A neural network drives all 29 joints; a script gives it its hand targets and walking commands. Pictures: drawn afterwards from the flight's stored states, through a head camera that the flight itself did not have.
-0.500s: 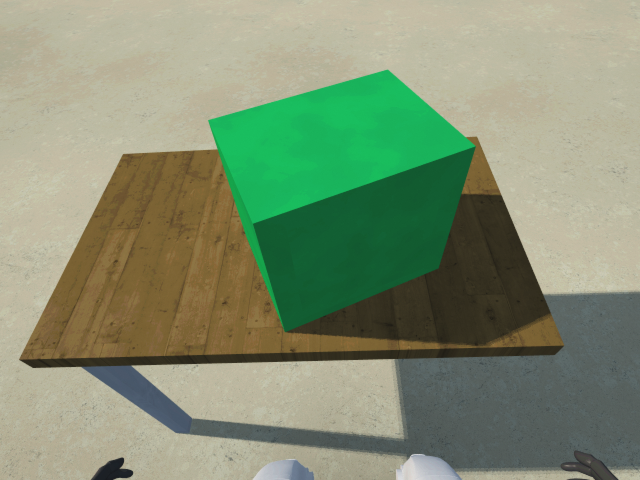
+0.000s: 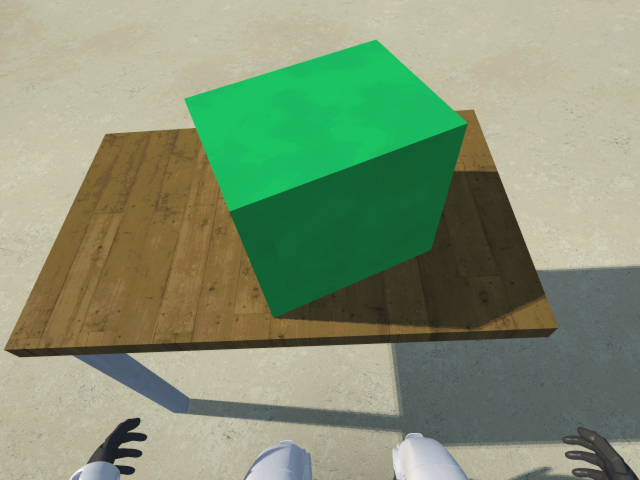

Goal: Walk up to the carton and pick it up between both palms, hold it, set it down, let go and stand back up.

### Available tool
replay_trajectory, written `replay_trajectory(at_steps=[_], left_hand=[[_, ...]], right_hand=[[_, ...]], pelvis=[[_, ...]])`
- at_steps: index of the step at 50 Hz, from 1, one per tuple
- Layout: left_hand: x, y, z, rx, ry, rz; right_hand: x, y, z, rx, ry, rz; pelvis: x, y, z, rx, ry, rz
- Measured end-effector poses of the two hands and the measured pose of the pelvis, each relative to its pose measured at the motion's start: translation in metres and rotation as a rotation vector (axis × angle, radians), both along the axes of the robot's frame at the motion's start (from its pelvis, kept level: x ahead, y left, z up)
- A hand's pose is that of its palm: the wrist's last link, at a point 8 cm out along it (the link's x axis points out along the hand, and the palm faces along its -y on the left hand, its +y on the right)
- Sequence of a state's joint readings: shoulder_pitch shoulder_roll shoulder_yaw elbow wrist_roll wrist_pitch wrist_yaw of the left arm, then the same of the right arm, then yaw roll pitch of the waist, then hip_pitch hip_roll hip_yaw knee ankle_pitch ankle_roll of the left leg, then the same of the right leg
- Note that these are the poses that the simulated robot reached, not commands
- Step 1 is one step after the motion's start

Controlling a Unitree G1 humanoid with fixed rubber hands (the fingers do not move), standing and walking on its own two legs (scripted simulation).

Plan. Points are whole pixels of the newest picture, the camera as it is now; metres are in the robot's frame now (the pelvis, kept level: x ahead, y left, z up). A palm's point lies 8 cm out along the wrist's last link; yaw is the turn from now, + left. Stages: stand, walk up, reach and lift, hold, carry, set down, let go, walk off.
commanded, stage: reach and lift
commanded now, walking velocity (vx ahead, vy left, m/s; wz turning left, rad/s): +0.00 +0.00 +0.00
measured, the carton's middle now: (323, 183) +0.52 +0.03 +0.03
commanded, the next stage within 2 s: none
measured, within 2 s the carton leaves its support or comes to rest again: neither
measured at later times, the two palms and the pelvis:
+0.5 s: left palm (122, 458) +0.16 +0.28 -0.04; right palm (631, 472) +0.13 -0.31 -0.05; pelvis +0.00 +0.00 +0.02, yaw +0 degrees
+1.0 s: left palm (159, 421) +0.19 +0.22 -0.01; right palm (625, 434) +0.17 -0.31 -0.03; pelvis +0.01 +0.00 +0.02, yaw +0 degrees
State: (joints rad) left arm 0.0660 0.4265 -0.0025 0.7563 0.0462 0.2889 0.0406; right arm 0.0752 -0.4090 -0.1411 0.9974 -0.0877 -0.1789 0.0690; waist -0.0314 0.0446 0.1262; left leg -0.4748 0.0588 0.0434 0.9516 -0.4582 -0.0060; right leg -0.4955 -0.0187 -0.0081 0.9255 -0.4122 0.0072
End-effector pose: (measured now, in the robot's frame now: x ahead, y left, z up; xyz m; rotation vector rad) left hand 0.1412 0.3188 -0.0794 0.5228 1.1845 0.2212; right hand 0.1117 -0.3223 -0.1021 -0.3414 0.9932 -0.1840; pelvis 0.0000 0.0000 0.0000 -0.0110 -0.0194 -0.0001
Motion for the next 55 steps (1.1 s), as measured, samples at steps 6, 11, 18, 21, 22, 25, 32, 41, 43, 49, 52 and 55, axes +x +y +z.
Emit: replay_trajectory(at_steps=[6,11,18,21,22,25,32,41,43,49,52,55], left_hand=[[0.056,-0.04,0.022,-0.046,-0.177,-0.084],[0.069,-0.053,0.036,-0.073,-0.252,-0.095],[0.041,-0.042,0.039,-0.073,-0.237,-0.061],[0.026,-0.039,0.037,-0.074,-0.236,-0.04],[0.022,-0.039,0.036,-0.077,-0.238,-0.033],[0.015,-0.043,0.036,-0.094,-0.268,-0.014],[0.023,-0.062,0.042,-0.155,-0.402,0.006],[0.04,-0.082,0.057,-0.178,-0.522,0.023],[0.042,-0.085,0.06,-0.182,-0.537,0.029],[0.048,-0.093,0.067,-0.188,-0.579,0.045],[0.051,-0.097,0.072,-0.19,-0.606,0.054],[0.054,-0.102,0.075,-0.199,-0.632,0.061]], right_hand=[[0.013,-0.009,0.004,0.001,-0.087,0.019],[0.017,-0.007,0.014,0.009,-0.126,0.038],[0.021,0.001,0.032,0.033,-0.182,0.049],[0.022,0.005,0.04,0.05,-0.199,0.056],[0.022,0.007,0.042,0.056,-0.203,0.058],[0.022,0.012,0.048,0.079,-0.216,0.06],[0.027,0.021,0.059,0.137,-0.263,0.057],[0.039,0.021,0.066,0.209,-0.328,0.038],[0.043,0.02,0.067,0.222,-0.336,0.037],[0.055,0.016,0.07,0.254,-0.353,0.043],[0.061,0.014,0.072,0.265,-0.36,0.05],[0.067,0.011,0.074,0.269,-0.378,0.057]], pelvis=[[-0.002,-0.009,0.0,0.006,-0.001,-0.003],[0.001,-0.011,0.005,0.008,-0.036,-0.002],[0.003,-0.006,0.012,-0.001,-0.065,-0.001],[0.002,-0.002,0.015,-0.007,-0.073,0.0],[0.001,-0.001,0.016,-0.009,-0.074,0.0],[-0.002,0.004,0.018,-0.016,-0.076,0.0],[-0.006,0.011,0.02,-0.027,-0.078,0.0],[0.0,0.009,0.021,-0.025,-0.066,0.0],[0.001,0.008,0.022,-0.023,-0.062,0.0],[0.009,0.003,0.024,-0.017,-0.042,-0.001],[0.013,0.001,0.024,-0.015,-0.033,-0.001],[0.017,0.0,0.025,-0.012,-0.024,0.0]])
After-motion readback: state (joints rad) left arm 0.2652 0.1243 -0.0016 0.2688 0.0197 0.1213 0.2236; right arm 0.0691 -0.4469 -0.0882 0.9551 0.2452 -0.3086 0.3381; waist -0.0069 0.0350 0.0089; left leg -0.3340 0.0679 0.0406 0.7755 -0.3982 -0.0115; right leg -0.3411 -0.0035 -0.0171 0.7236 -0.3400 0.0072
